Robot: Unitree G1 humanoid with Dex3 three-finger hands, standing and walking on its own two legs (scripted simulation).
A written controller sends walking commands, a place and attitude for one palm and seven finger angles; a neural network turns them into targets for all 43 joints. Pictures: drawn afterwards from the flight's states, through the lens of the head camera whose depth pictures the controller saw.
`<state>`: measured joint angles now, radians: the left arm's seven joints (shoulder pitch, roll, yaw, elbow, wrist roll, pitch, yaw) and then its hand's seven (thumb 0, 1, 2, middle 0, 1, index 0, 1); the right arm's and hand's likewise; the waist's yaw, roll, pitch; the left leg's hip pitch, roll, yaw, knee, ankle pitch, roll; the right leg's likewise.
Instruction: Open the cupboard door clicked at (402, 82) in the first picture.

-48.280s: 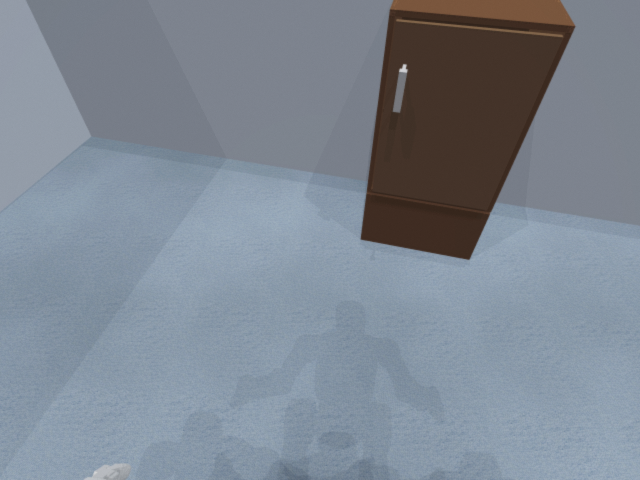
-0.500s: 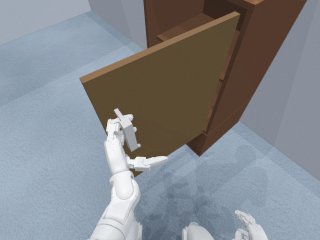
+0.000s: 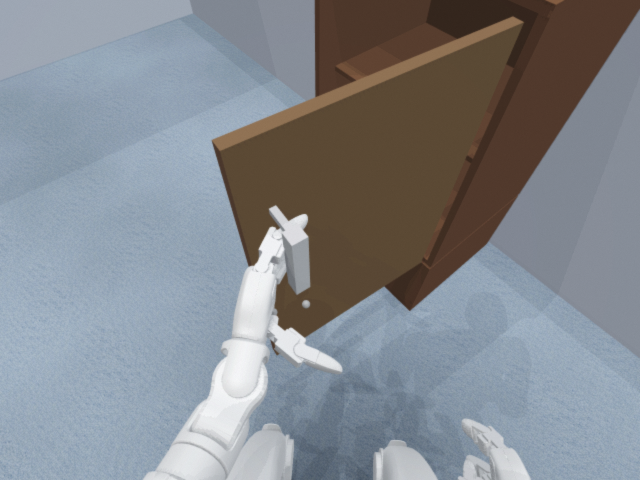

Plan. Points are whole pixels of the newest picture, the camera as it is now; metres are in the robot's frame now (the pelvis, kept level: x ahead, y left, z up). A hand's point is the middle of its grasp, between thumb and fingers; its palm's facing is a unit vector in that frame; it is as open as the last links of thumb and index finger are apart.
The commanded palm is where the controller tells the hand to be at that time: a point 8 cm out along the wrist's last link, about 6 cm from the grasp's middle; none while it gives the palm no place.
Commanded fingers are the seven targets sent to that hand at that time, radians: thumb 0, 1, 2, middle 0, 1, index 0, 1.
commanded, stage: slide the hand sideways off the handle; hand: left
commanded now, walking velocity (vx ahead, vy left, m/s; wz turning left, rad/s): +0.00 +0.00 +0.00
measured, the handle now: (288, 250) +0.39 +0.06 +0.05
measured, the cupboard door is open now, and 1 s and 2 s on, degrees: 84 86 86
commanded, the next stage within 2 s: draw the hand back to the body in 1.04 s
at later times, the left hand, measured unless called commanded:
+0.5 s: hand (298, 329) +0.29 +0.04 +0.04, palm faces -0.12 -0.99 -0.02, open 16.3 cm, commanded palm +0.27 +0.11 +0.04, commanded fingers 0.00 -0.50 0.30 -0.15 -0.30 -0.15 -0.30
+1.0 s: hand (243, 356) +0.26 +0.10 +0.03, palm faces -0.03 -1.00 -0.05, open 16.1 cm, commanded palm +0.23 +0.16 +0.04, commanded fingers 0.00 -0.50 0.30 -0.15 -0.30 -0.15 -0.30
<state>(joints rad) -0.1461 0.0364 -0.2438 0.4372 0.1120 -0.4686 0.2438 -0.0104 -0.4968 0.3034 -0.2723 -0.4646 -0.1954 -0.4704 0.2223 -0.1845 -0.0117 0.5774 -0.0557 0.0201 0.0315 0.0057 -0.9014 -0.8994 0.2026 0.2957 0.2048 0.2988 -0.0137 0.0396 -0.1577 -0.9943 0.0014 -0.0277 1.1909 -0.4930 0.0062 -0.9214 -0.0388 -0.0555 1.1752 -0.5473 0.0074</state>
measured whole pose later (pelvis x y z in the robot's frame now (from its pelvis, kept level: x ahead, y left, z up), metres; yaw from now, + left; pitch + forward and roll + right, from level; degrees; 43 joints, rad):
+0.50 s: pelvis +0.00 +0.00 +0.00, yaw -1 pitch +16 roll -1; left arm 0.06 0.04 -0.21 0.22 0.00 -0.42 0.11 -0.01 -0.50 0.30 -0.18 -0.32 -0.16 -0.30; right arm 0.21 -0.20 0.01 0.49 -0.02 0.05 0.02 0.01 -0.90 -0.90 0.20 0.30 0.20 0.30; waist 0.00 0.03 -0.14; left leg -0.96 0.02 -0.01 1.19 -0.50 0.00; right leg -0.91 -0.03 -0.03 1.19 -0.55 0.00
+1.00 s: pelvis +0.02 -0.03 +0.00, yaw -1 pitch +17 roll +0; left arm 0.32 0.15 0.00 0.05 -0.16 -0.44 -0.12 -0.01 -0.50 0.30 -0.18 -0.31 -0.20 -0.32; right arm 0.21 -0.23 -0.02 0.49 0.00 -0.02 -0.03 0.01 -0.90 -0.90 0.20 0.30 0.20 0.30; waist 0.00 0.03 -0.16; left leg -0.97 0.03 -0.04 1.21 -0.54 -0.04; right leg -0.92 -0.01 -0.06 1.22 -0.60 -0.03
